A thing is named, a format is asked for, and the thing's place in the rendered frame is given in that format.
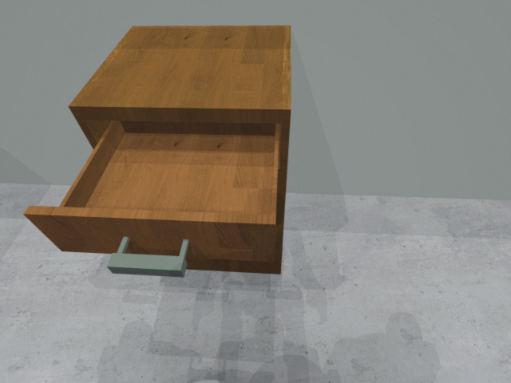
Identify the cabinet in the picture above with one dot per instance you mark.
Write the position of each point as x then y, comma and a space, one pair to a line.
219, 74

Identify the handle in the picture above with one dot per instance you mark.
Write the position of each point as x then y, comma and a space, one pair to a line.
156, 265

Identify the drawer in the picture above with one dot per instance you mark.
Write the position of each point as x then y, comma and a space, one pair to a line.
160, 182

